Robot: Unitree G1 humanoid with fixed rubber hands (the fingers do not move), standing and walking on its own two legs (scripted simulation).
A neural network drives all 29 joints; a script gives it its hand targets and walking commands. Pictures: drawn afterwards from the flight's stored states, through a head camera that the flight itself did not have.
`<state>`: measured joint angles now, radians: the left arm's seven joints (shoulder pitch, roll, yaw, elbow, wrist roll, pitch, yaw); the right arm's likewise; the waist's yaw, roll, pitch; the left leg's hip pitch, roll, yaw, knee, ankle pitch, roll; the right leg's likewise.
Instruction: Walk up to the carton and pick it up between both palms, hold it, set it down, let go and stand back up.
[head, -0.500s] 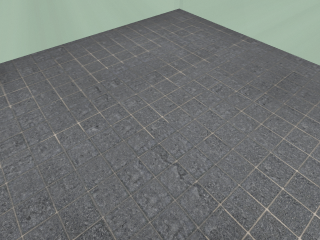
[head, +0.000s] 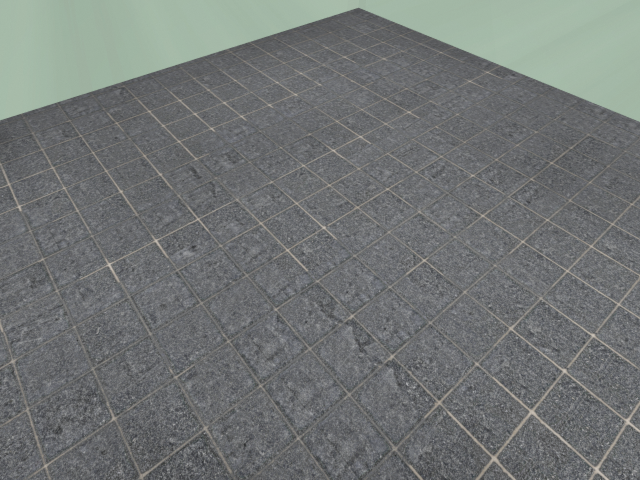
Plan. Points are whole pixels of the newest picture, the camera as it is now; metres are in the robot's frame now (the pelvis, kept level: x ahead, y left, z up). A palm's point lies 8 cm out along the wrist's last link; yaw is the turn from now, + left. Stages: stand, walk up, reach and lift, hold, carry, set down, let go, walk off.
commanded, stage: stand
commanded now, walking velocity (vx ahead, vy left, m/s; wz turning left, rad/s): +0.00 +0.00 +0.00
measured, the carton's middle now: out of the picture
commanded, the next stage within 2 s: walk up in 0.32 s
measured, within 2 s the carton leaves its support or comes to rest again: neither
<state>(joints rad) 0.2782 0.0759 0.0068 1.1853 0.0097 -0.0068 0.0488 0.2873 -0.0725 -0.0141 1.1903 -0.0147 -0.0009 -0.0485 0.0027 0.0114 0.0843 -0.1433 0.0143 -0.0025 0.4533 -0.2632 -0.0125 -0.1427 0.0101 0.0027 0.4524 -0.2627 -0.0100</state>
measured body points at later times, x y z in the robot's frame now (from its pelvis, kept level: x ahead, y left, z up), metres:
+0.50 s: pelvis +0.01 -0.01 +0.00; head +0.03 -0.01 +0.45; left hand -0.02 +0.19 -0.16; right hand -0.03 -0.20 -0.17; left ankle -0.01 +0.13 -0.74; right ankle -0.01 -0.11 -0.74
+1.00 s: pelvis -0.01 -0.07 -0.03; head +0.04 -0.10 +0.42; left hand +0.16 +0.16 -0.15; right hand +0.02 -0.37 -0.16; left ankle +0.07 +0.00 -0.72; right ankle +0.02 -0.19 -0.74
